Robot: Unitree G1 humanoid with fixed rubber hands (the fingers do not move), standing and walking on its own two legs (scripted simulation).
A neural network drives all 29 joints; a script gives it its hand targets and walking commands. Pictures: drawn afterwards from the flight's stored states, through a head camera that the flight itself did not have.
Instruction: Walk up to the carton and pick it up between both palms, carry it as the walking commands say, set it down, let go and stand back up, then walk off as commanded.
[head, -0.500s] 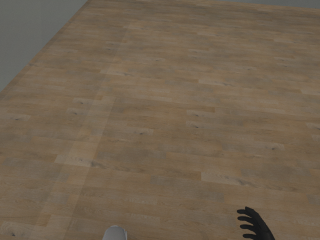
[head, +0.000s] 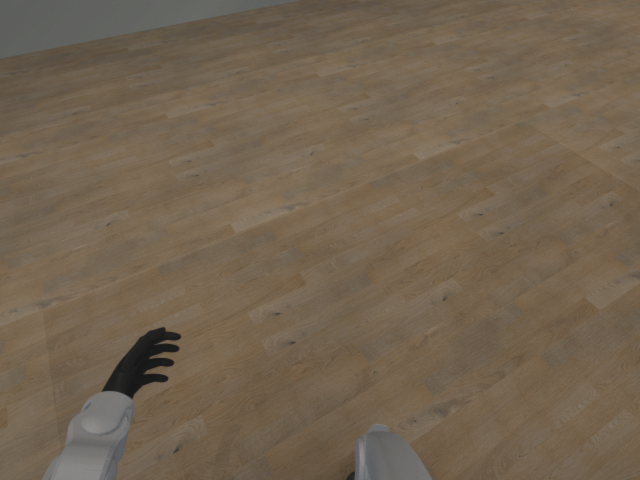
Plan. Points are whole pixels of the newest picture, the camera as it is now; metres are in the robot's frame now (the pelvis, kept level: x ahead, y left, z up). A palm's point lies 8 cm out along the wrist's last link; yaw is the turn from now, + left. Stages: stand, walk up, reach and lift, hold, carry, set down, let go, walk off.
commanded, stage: walk off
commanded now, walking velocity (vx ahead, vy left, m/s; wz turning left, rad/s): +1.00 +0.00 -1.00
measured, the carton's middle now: out of the picture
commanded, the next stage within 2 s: none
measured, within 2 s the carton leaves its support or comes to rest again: neither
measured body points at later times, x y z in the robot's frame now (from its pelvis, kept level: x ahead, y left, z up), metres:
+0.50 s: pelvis +0.47 -0.04 +0.00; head +0.51 -0.06 +0.44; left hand +0.55 +0.26 -0.11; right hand +0.64 -0.35 -0.05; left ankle +0.69 +0.05 -0.71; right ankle +0.25 -0.05 -0.72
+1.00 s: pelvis +0.82 -0.29 -0.03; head +0.84 -0.31 +0.42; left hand +1.14 -0.36 -0.10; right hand +0.56 -0.39 -0.16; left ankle +0.78 +0.00 -0.60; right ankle +0.84 -0.37 -0.72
